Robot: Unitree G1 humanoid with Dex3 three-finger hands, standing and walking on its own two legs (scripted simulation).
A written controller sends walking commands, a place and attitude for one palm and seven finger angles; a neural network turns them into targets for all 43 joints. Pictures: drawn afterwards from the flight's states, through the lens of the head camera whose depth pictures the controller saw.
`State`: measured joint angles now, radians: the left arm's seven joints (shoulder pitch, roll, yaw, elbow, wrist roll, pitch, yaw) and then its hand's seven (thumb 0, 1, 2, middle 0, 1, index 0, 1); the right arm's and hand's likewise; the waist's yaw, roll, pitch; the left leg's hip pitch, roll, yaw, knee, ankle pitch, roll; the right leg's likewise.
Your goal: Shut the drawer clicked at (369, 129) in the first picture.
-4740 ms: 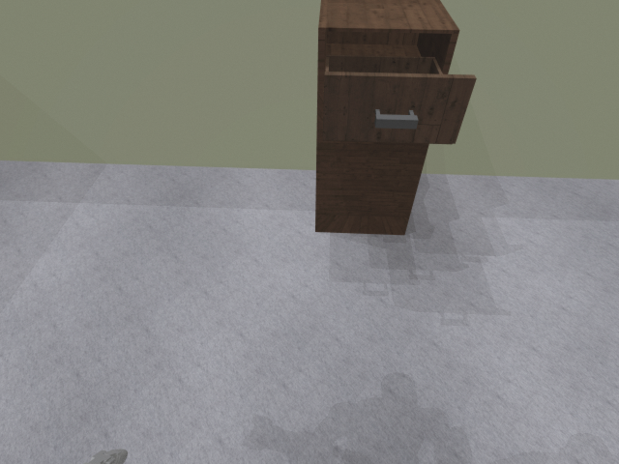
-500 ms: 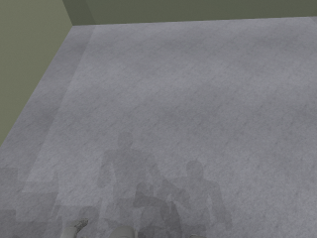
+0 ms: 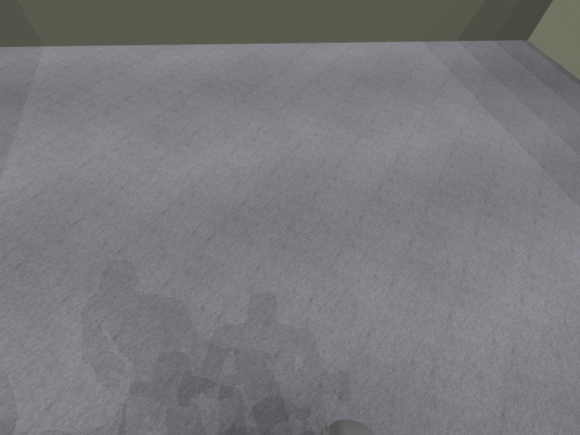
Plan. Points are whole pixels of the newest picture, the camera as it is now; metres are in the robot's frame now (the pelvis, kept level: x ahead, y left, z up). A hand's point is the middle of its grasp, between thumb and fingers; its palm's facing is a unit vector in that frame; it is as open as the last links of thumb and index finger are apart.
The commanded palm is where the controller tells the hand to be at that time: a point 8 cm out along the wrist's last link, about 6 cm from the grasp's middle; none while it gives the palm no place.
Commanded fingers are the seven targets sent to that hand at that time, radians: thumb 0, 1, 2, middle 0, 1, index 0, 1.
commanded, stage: walk to a spot facing it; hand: left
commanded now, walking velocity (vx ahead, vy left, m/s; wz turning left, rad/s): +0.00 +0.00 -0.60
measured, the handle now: out of the picture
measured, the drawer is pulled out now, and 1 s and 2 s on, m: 0.30 0.30 0.30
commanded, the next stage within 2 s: turn to face it in 1.44 s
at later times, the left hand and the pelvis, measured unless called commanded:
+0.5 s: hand (218, 426) +0.15 +0.11 -0.15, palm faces -0.28 -0.92 -0.26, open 7.3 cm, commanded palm none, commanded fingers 0.00 0.90 0.90 -0.20 -0.30 -0.20 -0.30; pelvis +0.00 -0.05 -0.01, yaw -18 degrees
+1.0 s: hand (203, 387) +0.21 +0.15 -0.18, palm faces -0.51 -0.84 -0.18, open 7.4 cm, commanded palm none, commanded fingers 0.00 0.90 0.90 -0.20 -0.30 -0.20 -0.30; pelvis +0.06 -0.01 +0.00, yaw -36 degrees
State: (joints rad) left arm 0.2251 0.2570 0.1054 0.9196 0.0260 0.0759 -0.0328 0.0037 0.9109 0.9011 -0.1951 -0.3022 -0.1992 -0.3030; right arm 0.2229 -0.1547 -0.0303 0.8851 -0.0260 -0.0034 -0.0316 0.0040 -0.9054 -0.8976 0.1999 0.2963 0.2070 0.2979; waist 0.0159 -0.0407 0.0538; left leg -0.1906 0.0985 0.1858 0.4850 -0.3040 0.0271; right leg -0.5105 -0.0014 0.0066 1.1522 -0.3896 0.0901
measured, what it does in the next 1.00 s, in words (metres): steps on the spot, turning right: right foot, then left foot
